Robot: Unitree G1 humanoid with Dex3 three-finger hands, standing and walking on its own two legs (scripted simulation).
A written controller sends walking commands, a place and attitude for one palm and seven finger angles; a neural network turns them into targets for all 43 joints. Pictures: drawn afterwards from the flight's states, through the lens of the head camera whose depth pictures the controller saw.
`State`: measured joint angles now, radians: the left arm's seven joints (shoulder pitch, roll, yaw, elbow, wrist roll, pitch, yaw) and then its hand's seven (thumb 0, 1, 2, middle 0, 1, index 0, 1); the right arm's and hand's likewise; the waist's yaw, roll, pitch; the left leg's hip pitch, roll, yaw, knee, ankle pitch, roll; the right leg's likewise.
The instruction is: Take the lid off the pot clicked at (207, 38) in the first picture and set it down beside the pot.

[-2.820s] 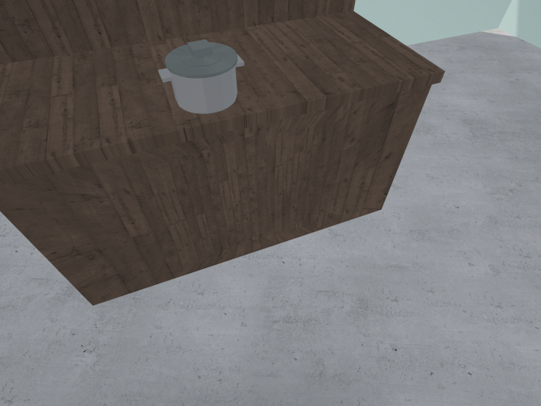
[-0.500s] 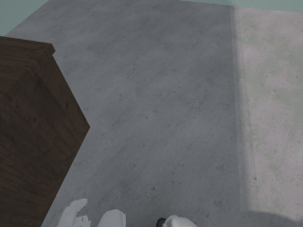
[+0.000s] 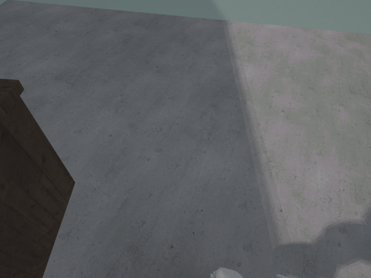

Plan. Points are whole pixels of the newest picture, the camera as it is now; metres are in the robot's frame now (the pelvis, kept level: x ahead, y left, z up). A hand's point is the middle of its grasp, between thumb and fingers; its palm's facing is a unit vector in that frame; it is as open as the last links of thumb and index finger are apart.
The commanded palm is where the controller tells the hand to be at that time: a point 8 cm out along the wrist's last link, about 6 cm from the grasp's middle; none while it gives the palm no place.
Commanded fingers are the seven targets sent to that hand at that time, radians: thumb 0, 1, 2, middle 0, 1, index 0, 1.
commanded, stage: walk to a spot facing it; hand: left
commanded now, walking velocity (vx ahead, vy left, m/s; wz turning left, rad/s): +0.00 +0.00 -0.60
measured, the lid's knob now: out of the picture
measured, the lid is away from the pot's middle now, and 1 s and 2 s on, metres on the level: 0.01 0.01 0.01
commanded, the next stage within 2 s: turn to face it in 0.66 s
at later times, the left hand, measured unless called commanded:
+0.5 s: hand (140, 259) +0.18 +0.12 -0.16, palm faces -0.29 -0.92 -0.25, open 7.4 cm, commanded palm none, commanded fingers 0.00 0.90 0.90 -0.20 -0.30 -0.20 -0.30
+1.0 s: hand (176, 220) +0.29 +0.04 -0.18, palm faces -0.50 -0.84 -0.19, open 7.4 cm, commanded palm none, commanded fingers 0.00 0.90 0.90 -0.20 -0.30 -0.20 -0.30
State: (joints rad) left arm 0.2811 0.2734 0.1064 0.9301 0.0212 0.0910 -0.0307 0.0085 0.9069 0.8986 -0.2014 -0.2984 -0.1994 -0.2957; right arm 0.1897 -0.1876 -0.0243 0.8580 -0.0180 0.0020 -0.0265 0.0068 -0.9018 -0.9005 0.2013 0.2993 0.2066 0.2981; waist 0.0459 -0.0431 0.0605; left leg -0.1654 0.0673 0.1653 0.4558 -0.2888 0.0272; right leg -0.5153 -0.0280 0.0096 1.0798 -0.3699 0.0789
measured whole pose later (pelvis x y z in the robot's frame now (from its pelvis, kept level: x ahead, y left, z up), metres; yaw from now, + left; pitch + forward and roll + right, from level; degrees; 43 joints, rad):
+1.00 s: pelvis +0.11 -0.06 -0.01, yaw -28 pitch +1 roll +0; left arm 0.12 0.21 0.04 0.96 0.02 0.01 0.00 0.01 0.91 0.90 -0.20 -0.30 -0.20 -0.30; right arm 0.41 -0.15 -0.02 1.05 -0.02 -0.02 -0.02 0.01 -0.90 -0.90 0.20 0.30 0.20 0.30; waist -0.06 -0.03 0.07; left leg -0.14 0.07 0.14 0.51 -0.38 -0.02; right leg -0.30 -0.06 -0.08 0.52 -0.18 0.02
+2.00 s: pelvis +0.12 -0.10 +0.00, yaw +8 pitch -1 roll +3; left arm 0.27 0.19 0.03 0.88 0.03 0.01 0.02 0.01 0.90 0.90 -0.21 -0.30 -0.21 -0.30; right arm 0.12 -0.26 -0.09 0.91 -0.02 0.09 0.04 0.01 -0.91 -0.90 0.20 0.30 0.20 0.30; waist 0.02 0.01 0.10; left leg -0.46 0.02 0.03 0.99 -0.44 -0.07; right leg -0.20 -0.12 -0.19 0.51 -0.29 -0.02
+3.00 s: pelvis +0.10 -0.09 -0.02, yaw +46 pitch -1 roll +1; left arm 0.26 0.25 0.06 0.90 0.02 0.04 0.01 0.01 0.90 0.90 -0.21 -0.30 -0.21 -0.30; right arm 0.12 -0.27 -0.07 0.90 -0.01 0.05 0.04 0.01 -0.91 -0.90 0.20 0.30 0.20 0.30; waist 0.02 -0.03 0.09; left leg -0.27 0.03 0.09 0.57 -0.26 -0.02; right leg -0.25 -0.19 -0.27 0.67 -0.36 0.04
